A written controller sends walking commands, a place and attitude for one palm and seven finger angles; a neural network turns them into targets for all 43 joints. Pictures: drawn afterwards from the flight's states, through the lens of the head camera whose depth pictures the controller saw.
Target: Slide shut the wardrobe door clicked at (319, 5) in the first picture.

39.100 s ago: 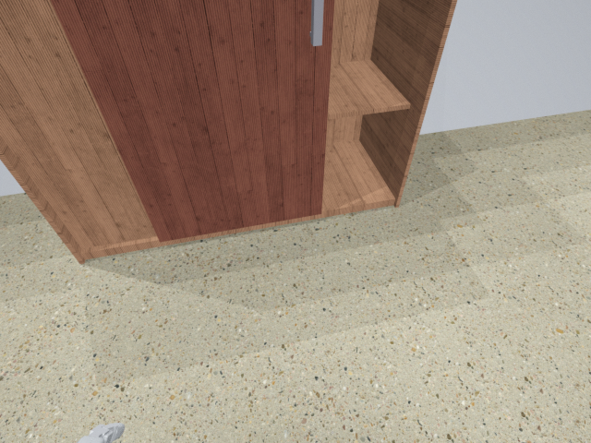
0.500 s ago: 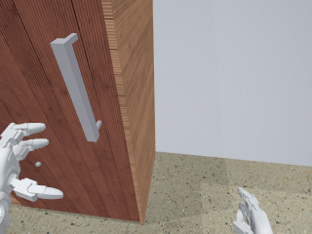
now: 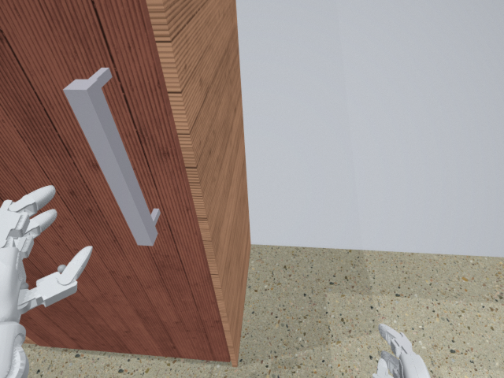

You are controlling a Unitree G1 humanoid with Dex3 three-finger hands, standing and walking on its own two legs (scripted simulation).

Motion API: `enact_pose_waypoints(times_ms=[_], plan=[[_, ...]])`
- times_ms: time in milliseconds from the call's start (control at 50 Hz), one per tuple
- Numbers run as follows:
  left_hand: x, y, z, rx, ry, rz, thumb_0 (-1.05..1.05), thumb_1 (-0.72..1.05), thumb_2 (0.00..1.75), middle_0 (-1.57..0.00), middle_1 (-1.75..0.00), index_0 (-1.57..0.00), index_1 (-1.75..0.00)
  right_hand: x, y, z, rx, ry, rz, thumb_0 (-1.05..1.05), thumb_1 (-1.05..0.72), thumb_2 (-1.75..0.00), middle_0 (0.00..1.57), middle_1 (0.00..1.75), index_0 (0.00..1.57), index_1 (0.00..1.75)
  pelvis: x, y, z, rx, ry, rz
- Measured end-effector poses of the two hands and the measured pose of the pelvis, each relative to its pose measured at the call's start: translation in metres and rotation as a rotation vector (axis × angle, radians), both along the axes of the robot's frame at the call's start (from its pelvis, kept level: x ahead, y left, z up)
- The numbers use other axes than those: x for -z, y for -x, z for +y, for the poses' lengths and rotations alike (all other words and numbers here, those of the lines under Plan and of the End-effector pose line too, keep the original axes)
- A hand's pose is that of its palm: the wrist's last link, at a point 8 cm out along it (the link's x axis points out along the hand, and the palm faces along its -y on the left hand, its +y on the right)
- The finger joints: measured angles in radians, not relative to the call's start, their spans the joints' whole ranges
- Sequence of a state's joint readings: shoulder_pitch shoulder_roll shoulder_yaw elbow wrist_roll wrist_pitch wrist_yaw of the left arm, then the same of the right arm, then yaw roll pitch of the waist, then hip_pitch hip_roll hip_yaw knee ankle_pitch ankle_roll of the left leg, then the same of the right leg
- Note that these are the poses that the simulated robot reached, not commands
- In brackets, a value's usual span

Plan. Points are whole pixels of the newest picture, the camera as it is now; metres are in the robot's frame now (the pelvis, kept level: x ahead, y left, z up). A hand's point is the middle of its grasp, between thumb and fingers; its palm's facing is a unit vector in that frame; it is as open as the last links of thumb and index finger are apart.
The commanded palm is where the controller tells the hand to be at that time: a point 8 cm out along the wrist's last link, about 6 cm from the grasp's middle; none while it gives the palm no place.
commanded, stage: draw the hand back to the body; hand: left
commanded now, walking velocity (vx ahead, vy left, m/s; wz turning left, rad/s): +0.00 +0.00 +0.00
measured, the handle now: (128, 168) +0.33 +0.23 +0.20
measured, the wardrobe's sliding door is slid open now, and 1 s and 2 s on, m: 0.00 0.00 0.00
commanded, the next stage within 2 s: step back with the hand held close in 0.48 s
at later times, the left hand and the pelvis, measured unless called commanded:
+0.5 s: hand (54, 270) +0.18 +0.27 +0.16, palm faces +0.46 -0.80 -0.38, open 7.4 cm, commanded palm +0.13 +0.30 +0.17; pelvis -0.01 +0.00 +0.00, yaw +0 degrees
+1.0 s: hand (52, 280) +0.18 +0.27 +0.15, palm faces +0.33 -0.79 -0.52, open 7.4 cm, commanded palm +0.11 +0.31 +0.18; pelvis -0.03 +0.01 +0.00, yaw -2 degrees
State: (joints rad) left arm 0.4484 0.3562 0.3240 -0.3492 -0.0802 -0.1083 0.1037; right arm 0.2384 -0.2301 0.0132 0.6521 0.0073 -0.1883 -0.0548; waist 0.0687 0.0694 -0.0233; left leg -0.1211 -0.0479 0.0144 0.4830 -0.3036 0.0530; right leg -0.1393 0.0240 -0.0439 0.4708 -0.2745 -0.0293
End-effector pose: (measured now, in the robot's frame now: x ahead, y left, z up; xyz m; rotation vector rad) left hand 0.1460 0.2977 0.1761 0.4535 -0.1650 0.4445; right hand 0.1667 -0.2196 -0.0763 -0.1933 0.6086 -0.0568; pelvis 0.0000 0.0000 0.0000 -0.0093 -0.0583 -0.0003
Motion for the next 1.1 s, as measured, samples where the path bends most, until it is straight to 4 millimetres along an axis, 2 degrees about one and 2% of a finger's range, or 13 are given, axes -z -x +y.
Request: enact_pose_waypoints(times_ms=[180, 320, 460, 620, 740, 880, 960, 1100], plan=[[0.0, -0.002, 0.007, -0.01, 0.011, -0.006, 0.0, 0.72, 0.81, -0.22, -0.4, -0.21, -0.41, -0.008, -0.007, 0.001, -0.008, 0.012, -0.001, 0.01, -0.9, -0.9, 0.2, 0.3, 0.21, 0.3, -0.002, 0.0, 0.002, 0.002, 0.004, -0.005], [0.002, 0.002, 0.005, -0.011, 0.023, 0.003, 0.01, 0.85, 0.87, -0.21, -0.33, -0.21, -0.33, -0.007, -0.005, 0.003, -0.013, 0.013, 0.012, 0.01, -0.9, -0.9, 0.2, 0.3, 0.21, 0.3, -0.003, 0.002, 0.002, 0.001, 0.005, -0.01], [-0.003, 0.005, 0.004, -0.012, 0.009, -0.009, 0.01, 0.88, 0.89, -0.21, -0.31, -0.21, -0.31, -0.004, 0.001, 0.005, -0.011, 0.001, 0.024, 0.01, -0.9, -0.9, 0.2, 0.3, 0.21, 0.3, -0.003, 0.005, 0.002, 0.001, 0.005, -0.018], [0.001, 0.007, 0.002, -0.014, 0.02, 0.002, 0.01, 0.89, 0.9, -0.21, -0.3, -0.21, -0.3, -0.002, 0.009, 0.002, -0.008, 0.0, 0.035, 0.01, -0.9, -0.9, 0.2, 0.3, 0.21, 0.3, -0.004, 0.009, -0.001, 0.002, 0.004, -0.024], [-0.019, 0.003, 0.001, 0.023, -0.072, -0.066, 0.01, 0.89, 0.9, -0.21, -0.3, -0.21, -0.3, -0.005, 0.014, -0.005, -0.001, 0.028, 0.066, 0.01, -0.9, -0.9, 0.21, 0.3, 0.21, 0.3, -0.005, 0.017, 0.0, 0.012, 0.015, 0.021], [-0.002, -0.003, 0.0, 0.098, -0.103, 0.054, 0.01, 0.89, 0.9, -0.21, -0.3, -0.21, -0.3, -0.002, 0.032, -0.016, 0.082, 0.049, 0.124, 0.01, -0.9, -0.9, 0.2, 0.3, 0.21, 0.3, -0.004, 0.026, 0.009, 0.03, 0.007, 0.068], [0.001, 0.003, 0.005, 0.113, -0.123, 0.076, 0.01, 0.89, 0.9, -0.21, -0.3, -0.21, -0.3, -0.001, 0.046, -0.017, 0.114, 0.068, 0.151, 0.01, -0.9, -0.9, 0.2, 0.3, 0.21, 0.3, -0.002, 0.031, 0.013, 0.03, 0.003, 0.074], [-0.009, 0.025, 0.014, 0.093, -0.16, -0.005, 0.01, 0.89, 0.9, -0.22, -0.3, -0.21, -0.3, -0.002, 0.059, -0.009, 0.103, 0.084, 0.134, 0.01, -0.9, -0.9, 0.2, 0.3, 0.21, 0.3, 0.003, 0.046, 0.017, 0.03, -0.002, 0.063]])
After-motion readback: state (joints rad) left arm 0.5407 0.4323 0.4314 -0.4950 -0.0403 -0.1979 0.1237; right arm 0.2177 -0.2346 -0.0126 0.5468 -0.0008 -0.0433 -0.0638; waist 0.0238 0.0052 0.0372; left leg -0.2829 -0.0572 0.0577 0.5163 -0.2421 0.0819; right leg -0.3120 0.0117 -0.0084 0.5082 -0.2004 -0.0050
